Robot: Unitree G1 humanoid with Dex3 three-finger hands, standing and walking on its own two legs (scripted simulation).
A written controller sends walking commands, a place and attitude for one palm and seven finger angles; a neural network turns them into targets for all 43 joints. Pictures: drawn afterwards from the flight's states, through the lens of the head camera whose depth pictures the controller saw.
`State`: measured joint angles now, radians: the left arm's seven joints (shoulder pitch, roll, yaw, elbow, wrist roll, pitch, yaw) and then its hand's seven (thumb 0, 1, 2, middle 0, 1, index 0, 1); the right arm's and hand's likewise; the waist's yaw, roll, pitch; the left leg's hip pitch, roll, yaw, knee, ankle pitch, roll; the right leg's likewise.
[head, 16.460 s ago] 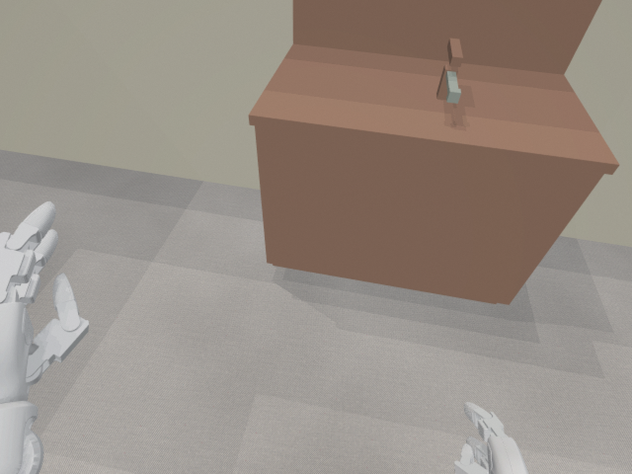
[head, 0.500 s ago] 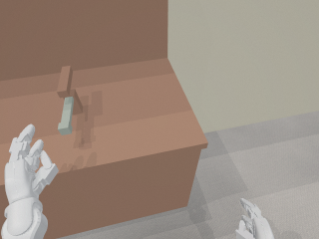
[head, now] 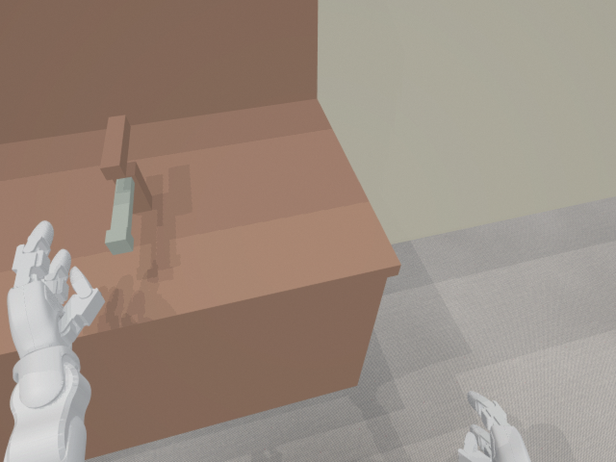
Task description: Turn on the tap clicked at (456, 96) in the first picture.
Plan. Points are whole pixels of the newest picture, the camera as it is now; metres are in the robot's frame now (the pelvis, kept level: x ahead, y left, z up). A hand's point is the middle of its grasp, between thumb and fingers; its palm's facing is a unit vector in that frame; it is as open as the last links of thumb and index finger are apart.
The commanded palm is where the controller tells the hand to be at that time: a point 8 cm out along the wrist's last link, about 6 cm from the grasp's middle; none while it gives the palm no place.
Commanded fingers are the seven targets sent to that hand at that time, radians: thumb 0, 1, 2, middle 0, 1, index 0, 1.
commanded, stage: reach beside the lever's end, fingers flat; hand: left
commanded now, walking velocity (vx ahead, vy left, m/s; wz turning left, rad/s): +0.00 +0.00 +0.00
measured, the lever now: (119, 241) +0.38 +0.31 +0.06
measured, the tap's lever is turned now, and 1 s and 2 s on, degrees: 0 0 4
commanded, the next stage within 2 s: push the lever round in 1.04 s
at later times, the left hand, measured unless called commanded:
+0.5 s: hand (98, 264) +0.33 +0.32 +0.07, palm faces +0.55 -0.83 -0.10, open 7.8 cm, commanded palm +0.29 +0.35 +0.06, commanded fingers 0.00 0.90 0.90 -0.15 -0.15 -0.15 -0.15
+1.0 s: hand (96, 262) +0.35 +0.33 +0.05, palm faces +0.54 -0.83 -0.10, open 7.8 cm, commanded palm +0.30 +0.36 +0.05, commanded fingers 0.00 0.90 0.90 -0.15 -0.15 -0.15 -0.15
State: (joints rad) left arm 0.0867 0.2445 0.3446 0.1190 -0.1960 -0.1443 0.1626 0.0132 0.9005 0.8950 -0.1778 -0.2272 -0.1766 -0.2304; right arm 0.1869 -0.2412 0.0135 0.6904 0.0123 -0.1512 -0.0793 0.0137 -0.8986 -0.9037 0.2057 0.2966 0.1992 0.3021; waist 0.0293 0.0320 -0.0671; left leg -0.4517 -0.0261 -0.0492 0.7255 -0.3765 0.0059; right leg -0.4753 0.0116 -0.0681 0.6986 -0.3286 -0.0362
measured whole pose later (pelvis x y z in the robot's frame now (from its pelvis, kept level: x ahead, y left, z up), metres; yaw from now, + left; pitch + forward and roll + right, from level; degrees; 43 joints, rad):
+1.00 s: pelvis +0.01 +0.01 -0.01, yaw -2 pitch +13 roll -2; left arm -0.19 0.37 0.52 0.55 -0.17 -0.30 0.06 0.01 0.90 0.89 -0.15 -0.15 -0.15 -0.15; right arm 0.29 -0.26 -0.01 0.69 0.01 -0.03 -0.05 0.01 -0.90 -0.90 0.21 0.30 0.20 0.30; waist -0.03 0.02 -0.10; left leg -0.63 -0.01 -0.03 0.84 -0.43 0.02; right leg -0.64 0.03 -0.05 0.77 -0.35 -0.02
